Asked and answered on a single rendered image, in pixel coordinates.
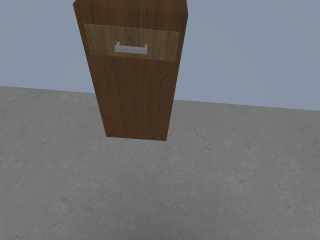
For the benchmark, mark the handle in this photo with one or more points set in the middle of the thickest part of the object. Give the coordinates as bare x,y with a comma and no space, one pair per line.
131,49

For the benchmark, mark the cabinet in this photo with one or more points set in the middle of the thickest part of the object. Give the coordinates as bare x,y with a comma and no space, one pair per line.
135,95

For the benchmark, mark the drawer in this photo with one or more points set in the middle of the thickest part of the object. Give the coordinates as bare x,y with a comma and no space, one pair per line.
161,44

